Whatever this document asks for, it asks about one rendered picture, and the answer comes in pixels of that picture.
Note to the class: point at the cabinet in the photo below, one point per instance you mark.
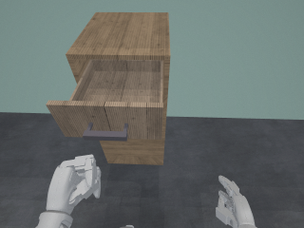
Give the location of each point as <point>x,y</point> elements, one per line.
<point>127,36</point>

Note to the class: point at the robot left forearm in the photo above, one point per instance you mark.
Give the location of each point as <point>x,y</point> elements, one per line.
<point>54,219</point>

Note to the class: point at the handle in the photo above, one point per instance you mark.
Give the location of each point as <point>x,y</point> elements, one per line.
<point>100,135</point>

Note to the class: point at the robot left hand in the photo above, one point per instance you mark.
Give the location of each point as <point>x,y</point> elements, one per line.
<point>61,195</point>

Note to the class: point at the drawer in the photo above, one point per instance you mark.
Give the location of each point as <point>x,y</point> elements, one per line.
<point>111,93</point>

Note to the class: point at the robot right hand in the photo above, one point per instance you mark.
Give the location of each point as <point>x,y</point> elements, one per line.
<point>237,211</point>

